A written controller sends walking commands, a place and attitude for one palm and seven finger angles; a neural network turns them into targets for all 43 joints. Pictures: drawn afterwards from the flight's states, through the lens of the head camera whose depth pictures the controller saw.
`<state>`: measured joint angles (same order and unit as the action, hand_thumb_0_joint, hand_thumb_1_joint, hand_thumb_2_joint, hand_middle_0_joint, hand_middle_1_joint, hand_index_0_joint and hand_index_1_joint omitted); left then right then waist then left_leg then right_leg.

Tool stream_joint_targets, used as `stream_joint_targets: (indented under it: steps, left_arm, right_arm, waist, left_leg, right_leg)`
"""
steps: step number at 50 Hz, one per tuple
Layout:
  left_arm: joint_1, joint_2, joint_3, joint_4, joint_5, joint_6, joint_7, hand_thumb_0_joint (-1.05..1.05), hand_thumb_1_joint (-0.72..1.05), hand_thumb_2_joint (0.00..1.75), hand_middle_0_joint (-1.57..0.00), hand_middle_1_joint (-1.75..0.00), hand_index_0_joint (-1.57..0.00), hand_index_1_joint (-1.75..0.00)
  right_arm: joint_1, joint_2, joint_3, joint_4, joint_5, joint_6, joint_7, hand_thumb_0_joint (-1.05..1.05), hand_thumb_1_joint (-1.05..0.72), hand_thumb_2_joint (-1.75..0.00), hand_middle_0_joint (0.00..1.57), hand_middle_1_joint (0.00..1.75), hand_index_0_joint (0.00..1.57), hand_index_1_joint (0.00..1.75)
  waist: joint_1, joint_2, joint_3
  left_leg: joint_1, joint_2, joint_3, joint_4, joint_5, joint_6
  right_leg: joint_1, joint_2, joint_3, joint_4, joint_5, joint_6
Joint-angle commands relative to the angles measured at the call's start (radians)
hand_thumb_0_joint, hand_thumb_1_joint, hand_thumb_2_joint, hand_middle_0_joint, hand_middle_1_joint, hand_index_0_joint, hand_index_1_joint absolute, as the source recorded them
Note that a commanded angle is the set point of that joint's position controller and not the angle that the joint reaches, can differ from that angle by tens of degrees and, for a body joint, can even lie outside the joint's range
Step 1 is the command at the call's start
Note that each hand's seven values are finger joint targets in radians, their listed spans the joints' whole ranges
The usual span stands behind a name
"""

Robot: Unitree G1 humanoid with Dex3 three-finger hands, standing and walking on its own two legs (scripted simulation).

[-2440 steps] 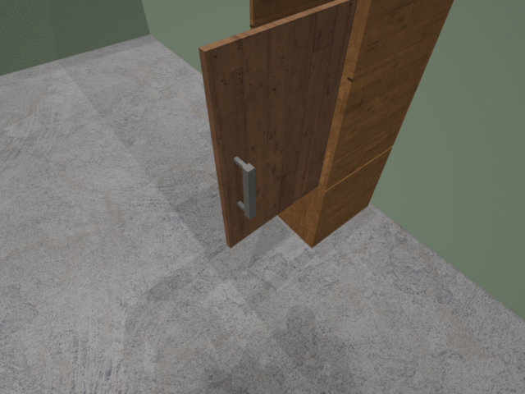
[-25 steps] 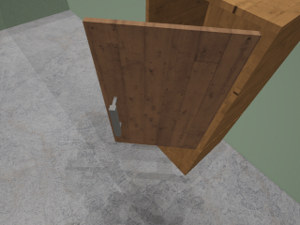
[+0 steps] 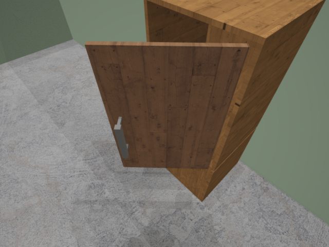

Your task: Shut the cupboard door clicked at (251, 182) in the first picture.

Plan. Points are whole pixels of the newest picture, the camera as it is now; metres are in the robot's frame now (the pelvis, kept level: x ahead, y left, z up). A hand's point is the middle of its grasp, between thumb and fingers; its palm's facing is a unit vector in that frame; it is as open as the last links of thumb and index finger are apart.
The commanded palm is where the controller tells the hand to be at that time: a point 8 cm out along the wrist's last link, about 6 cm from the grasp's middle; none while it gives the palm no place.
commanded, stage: come to a stop and stand still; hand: left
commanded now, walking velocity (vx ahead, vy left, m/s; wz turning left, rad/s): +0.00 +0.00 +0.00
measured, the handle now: (122, 138) +0.48 +0.17 -0.09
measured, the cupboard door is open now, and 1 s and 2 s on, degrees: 45 45 45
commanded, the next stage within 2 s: look again from close up in 0.44 s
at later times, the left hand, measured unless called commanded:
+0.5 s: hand out of the picture -0.02 +0.14 -0.18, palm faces +0.05 -0.99 -0.13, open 7.4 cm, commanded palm none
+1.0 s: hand out of the picture +0.03 +0.21 -0.17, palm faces +0.00 -0.97 -0.24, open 7.4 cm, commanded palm none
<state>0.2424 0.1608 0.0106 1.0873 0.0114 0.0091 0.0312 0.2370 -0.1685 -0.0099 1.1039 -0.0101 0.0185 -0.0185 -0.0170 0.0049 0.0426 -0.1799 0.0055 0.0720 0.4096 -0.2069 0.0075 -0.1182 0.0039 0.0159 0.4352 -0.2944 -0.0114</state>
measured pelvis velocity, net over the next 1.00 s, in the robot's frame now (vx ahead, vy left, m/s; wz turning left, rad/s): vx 0.01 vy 0.02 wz -0.01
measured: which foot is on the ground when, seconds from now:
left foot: down 0.00-1.00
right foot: down 0.00-1.00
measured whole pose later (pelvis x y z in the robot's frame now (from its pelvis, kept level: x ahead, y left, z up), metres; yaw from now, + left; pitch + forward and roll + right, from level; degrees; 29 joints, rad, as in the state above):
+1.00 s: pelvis +0.01 +0.02 -0.01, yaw +0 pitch -1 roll +1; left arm 0.28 0.19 -0.01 1.05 0.01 -0.02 0.04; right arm 0.26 -0.18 0.01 1.06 -0.02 -0.02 -0.01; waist 0.00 0.01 0.01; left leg -0.22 -0.02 0.08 0.49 -0.26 0.04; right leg -0.16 -0.02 0.03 0.50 -0.34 0.01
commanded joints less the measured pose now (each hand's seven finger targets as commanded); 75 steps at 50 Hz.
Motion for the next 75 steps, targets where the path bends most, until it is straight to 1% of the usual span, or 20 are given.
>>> stream_joint_targets:
  steps: [1,26,27,28,29,30,32,39,56,57,58,59,60,61,62,64,67,69,72,75]
  left_arm:
    - [0.045,0.102,0.012,-0.015,-0.003,-0.012,0.005,0.00,0.90,0.90,-0.20,-0.30,-0.20,-0.30]
    - [0.138,0.042,0.007,0.029,-0.005,-0.023,0.011,0.00,0.90,0.90,-0.20,-0.30,-0.20,-0.30]
    - [0.217,0.074,0.000,0.045,0.017,-0.065,0.048,0.00,0.90,0.90,-0.20,-0.30,-0.20,-0.30]
    - [0.158,0.122,0.009,-0.009,0.007,-0.072,0.043,0.00,0.90,0.90,-0.20,-0.30,-0.20,-0.30]
    - [0.122,0.108,0.004,-0.028,0.006,-0.073,0.035,0.00,0.90,0.90,-0.20,-0.30,-0.20,-0.30]
    - [0.118,0.087,0.002,-0.032,0.005,-0.079,0.032,0.00,0.90,0.90,-0.20,-0.30,-0.20,-0.30]
    - [0.124,0.074,-0.003,-0.032,0.002,-0.067,0.027,0.00,0.90,0.90,-0.20,-0.30,-0.20,-0.30]
    - [0.114,0.086,-0.015,-0.049,0.003,-0.036,0.014,0.00,0.90,0.90,-0.20,-0.30,-0.20,-0.30]
    - [0.082,0.148,-0.007,-0.048,0.001,-0.032,0.011,0.00,0.90,0.90,-0.20,-0.30,-0.20,-0.30]
    - [0.144,0.125,-0.008,-0.028,0.016,-0.045,0.046,0.00,0.90,0.90,-0.20,-0.30,-0.20,-0.30]
    - [-0.746,0.765,0.467,-1.661,-0.104,-0.321,0.065,0.00,0.90,0.90,-0.20,-0.30,-0.20,-0.30]
    - [0.018,0.214,0.050,-1.273,-0.128,-0.234,0.057,0.00,0.90,0.90,-0.22,-0.32,-0.22,-0.32]
    - [0.259,-0.002,-0.022,-1.257,-0.189,-0.106,0.055,0.00,0.90,0.90,-0.24,-0.34,-0.24,-0.34]
    - [0.098,0.054,0.031,-1.162,-0.165,-0.108,0.067,0.00,0.90,0.90,-0.25,-0.36,-0.25,-0.36]
    - [0.075,0.012,0.028,-1.094,-0.169,-0.142,0.042,0.00,0.90,0.90,-0.27,-0.38,-0.27,-0.38]
    - [0.230,0.034,0.130,-0.863,-0.197,-0.280,-0.031,0.00,0.90,0.90,-0.31,-0.42,-0.31,-0.42]
    - [0.398,0.028,0.195,-0.804,-0.255,-0.551,-0.240,0.00,0.90,0.90,-0.36,-0.48,-0.36,-0.48]
    - [0.355,0.076,0.207,-0.833,-0.281,-0.708,-0.387,0.00,0.90,0.90,-0.40,-0.52,-0.40,-0.52]
    - [0.273,0.184,0.295,-0.947,-0.344,-0.680,-0.472,0.00,0.90,0.90,-0.46,-0.58,-0.46,-0.58]
    - [0.073,0.234,0.309,-1.166,-0.392,-0.619,-0.432,0.00,0.90,0.90,-0.51,-0.64,-0.51,-0.64]
  right_arm:
    - [0.051,-0.084,-0.012,-0.006,0.000,-0.012,-0.007,0.00,-0.90,-0.90,0.20,0.30,0.20,0.30]
    - [0.122,-0.043,-0.010,0.025,0.002,-0.024,-0.025,0.00,-0.90,-0.90,0.20,0.30,0.20,0.30]
    - [-0.010,-0.065,-0.006,-0.053,0.007,-0.056,-0.012,0.00,-0.90,-0.90,0.20,0.30,0.20,0.30]
    - [0.072,-0.015,-0.006,-0.080,0.002,-0.045,-0.007,0.00,-0.90,-0.90,0.20,0.30,0.20,0.30]
    - [0.106,-0.023,-0.011,-0.075,0.001,-0.045,-0.006,0.00,-0.90,-0.90,0.20,0.30,0.20,0.30]
    - [0.113,-0.022,-0.004,-0.071,-0.005,-0.054,-0.005,0.00,-0.90,-0.90,0.20,0.30,0.20,0.30]
    - [0.110,-0.044,-0.005,-0.080,-0.001,-0.056,-0.009,0.00,-0.90,-0.90,0.20,0.30,0.20,0.30]
    - [0.077,-0.098,-0.004,-0.106,-0.006,-0.047,-0.003,0.00,-0.90,-0.90,0.20,0.30,0.20,0.30]
    - [0.025,-0.140,-0.004,-0.060,-0.001,-0.058,-0.009,0.00,-0.90,-0.90,0.20,0.30,0.20,0.30]
    - [-0.018,-0.153,-0.005,-0.120,0.010,-0.054,-0.001,0.00,-0.90,-0.90,0.20,0.30,0.20,0.30]
    - [0.097,-0.345,-0.055,-0.366,0.026,-0.246,-0.091,0.00,-0.90,-0.90,0.20,0.30,0.20,0.30]
    - [0.009,-0.225,-0.001,-0.372,0.079,-0.332,-0.113,0.00,-0.90,-0.90,0.20,0.30,0.20,0.30]
    - [-0.017,-0.172,-0.012,-0.401,0.048,-0.371,-0.088,0.00,-0.90,-0.90,0.20,0.30,0.20,0.30]
    - [0.011,-0.170,-0.031,-0.369,0.049,-0.384,-0.054,0.00,-0.90,-0.90,0.20,0.30,0.20,0.30]
    - [-0.004,-0.188,-0.056,-0.406,0.036,-0.384,-0.035,0.00,-0.90,-0.90,0.20,0.30,0.20,0.30]
    - [-0.050,-0.197,-0.068,-0.467,0.022,-0.380,-0.014,0.00,-0.90,-0.90,0.20,0.30,0.20,0.30]
    - [-0.079,-0.192,-0.088,-0.543,0.006,-0.369,0.026,0.00,-0.90,-0.90,0.20,0.30,0.20,0.30]
    - [-0.112,-0.195,-0.102,-0.591,0.006,-0.370,0.039,0.00,-0.90,-0.90,0.20,0.30,0.20,0.30]
    - [-0.139,-0.204,-0.101,-0.703,0.030,-0.346,0.030,0.00,-0.90,-0.90,0.20,0.30,0.20,0.30]
    - [-0.144,-0.202,-0.087,-0.768,0.045,-0.335,-0.006,0.00,-0.90,-0.90,0.20,0.30,0.20,0.30]
  waist:
    - [0.005,-0.043,0.067]
    - [0.009,-0.026,0.041]
    - [0.057,0.045,0.016]
    - [-0.021,0.021,-0.059]
    - [-0.026,0.017,-0.095]
    - [-0.018,0.039,-0.093]
    - [-0.007,0.024,-0.049]
    - [0.011,-0.022,0.088]
    - [0.020,-0.013,-0.001]
    - [0.035,-0.034,0.037]
    - [-0.135,0.039,-0.384]
    - [-0.012,0.373,-0.529]
    - [0.013,0.377,-0.476]
    - [-0.041,0.132,-0.232]
    - [-0.045,0.060,-0.047]
    - [-0.009,-0.181,0.030]
    - [0.080,-0.219,-0.201]
    - [0.084,-0.168,-0.298]
    - [0.108,-0.004,-0.388]
    - [0.071,0.001,-0.348]
  left_leg:
    - [0.040,0.078,-0.092,-0.077,0.041,0.003]
    - [0.044,0.094,-0.096,-0.055,0.132,0.007]
    - [-0.015,0.094,-0.045,0.200,0.201,-0.017]
    - [-0.050,0.055,-0.070,0.149,-0.062,-0.005]
    - [-0.035,0.056,-0.070,0.111,-0.058,-0.005]
    - [-0.008,0.061,-0.080,0.094,0.058,0.001]
    - [-0.014,0.087,-0.102,0.074,0.157,0.018]
    - [-0.080,0.086,-0.144,-0.027,-0.037,0.037]
    - [0.026,0.097,-0.111,-0.017,0.190,0.039]
    - [-0.023,0.126,-0.088,0.154,0.302,0.012]
    - [0.323,0.061,-0.134,0.195,0.507,0.024]
    - [0.444,0.102,-0.176,0.135,0.653,0.001]
    - [0.319,0.079,-0.156,0.066,0.739,-0.044]
    - [0.095,0.078,-0.164,0.083,0.551,-0.046]
    - [-0.067,0.051,-0.164,0.134,0.307,-0.043]
    - [-0.346,0.001,-0.137,0.275,-0.057,-0.022]
    - [-0.477,-0.028,-0.092,0.494,0.096,-0.029]
    - [-0.598,-0.036,-0.080,0.610,0.030,-0.032]
    - [-0.677,-0.046,-0.045,0.683,-0.079,-0.011]
    - [-0.772,-0.028,-0.067,0.728,-0.275,0.009]
  right_leg:
    - [-0.131,-0.102,0.116,-0.163,0.059,-0.027]
    - [-0.081,-0.093,0.088,-0.139,0.201,-0.027]
    - [-0.087,-0.169,0.152,-0.103,0.691,0.011]
    - [-0.029,-0.193,0.166,-0.064,0.588,-0.033]
    - [-0.040,-0.162,0.143,-0.038,0.406,-0.057]
    - [-0.047,-0.135,0.114,-0.002,0.494,-0.061]
    - [-0.081,-0.098,0.082,0.008,0.341,-0.049]
    - [-0.175,-0.066,0.079,-0.032,-0.024,-0.034]
    - [-0.096,-0.088,0.078,-0.023,0.193,-0.018]
    - [-0.134,-0.128,0.101,-0.049,0.366,0.002]
    - [-0.145,-0.020,-0.058,0.230,0.504,-0.004]
    - [-0.291,0.016,-0.099,0.347,0.135,0.009]
    - [-0.281,0.017,-0.109,0.362,0.001,0.000]
    - [-0.366,-0.001,-0.088,0.326,-0.029,0.011]
    - [-0.423,-0.002,-0.108,0.247,-0.033,0.003]
    - [-0.528,-0.008,-0.123,0.215,-0.068,-0.008]
    - [-0.565,-0.002,-0.097,0.469,0.174,-0.024]
    - [-0.647,-0.006,-0.046,0.586,0.132,-0.021]
    - [-0.652,-0.020,0.059,0.588,-0.052,-0.022]
    - [-0.740,-0.015,0.137,0.497,-0.435,-0.011]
